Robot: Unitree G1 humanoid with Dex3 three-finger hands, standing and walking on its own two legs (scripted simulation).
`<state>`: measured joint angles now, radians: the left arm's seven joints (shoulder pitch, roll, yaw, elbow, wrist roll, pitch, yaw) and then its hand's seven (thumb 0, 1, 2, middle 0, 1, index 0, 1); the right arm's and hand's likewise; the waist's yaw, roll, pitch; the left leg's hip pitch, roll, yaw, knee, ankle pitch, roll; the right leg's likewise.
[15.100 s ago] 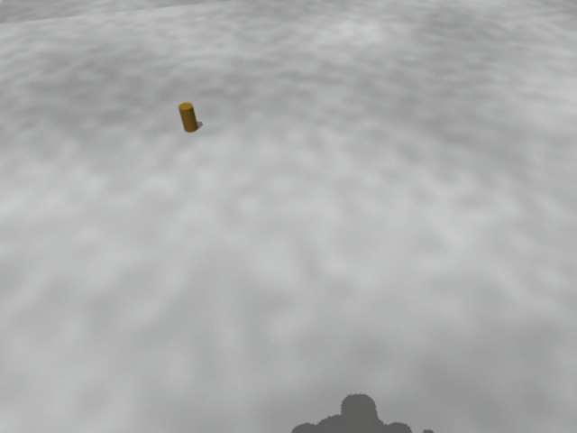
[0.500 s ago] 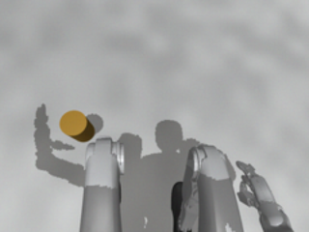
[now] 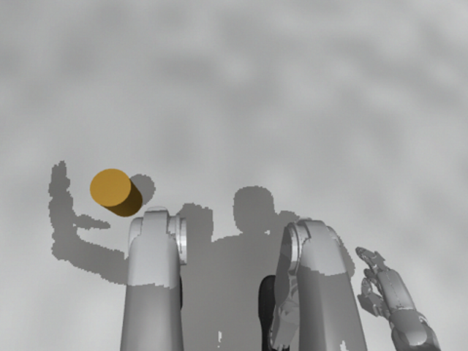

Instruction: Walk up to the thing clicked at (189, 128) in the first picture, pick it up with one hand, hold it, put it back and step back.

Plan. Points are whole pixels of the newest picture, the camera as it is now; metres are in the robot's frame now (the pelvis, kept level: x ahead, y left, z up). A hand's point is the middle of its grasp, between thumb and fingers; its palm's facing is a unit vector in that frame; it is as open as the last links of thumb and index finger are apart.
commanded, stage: go down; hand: left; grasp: from the side
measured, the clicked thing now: (119, 195) +0.38 +0.29 -0.29
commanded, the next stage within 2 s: none
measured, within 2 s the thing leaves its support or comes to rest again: neither
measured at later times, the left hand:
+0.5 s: hand out of the picture +0.28 +0.45 +0.01, palm faces +0.31 -0.95 -0.06, open 17.1 cm
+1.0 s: hand out of the picture +0.27 +0.45 +0.01, palm faces +0.32 -0.95 -0.06, open 17.2 cm
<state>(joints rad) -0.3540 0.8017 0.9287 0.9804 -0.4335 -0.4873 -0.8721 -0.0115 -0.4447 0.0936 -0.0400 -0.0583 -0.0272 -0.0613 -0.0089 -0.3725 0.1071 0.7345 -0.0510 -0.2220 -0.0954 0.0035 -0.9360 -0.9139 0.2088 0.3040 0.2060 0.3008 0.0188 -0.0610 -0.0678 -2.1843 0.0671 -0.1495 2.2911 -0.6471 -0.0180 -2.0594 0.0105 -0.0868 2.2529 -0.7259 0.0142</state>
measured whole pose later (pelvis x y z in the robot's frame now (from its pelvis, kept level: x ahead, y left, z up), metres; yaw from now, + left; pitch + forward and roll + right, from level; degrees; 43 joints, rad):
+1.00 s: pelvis +0.00 +0.00 +0.00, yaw +0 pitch +30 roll -7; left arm -0.35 0.80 0.92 0.98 -0.43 -0.49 -0.87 -0.01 -0.47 0.10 -0.04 -0.08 -0.04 -0.08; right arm -0.02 -0.38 0.11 0.74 -0.06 -0.22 -0.09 0.00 -0.94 -0.91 0.21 0.30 0.21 0.30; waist 0.02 -0.07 -0.06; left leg -2.19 0.07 -0.15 2.31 -0.65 -0.02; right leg -2.07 0.02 -0.09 2.27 -0.73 0.01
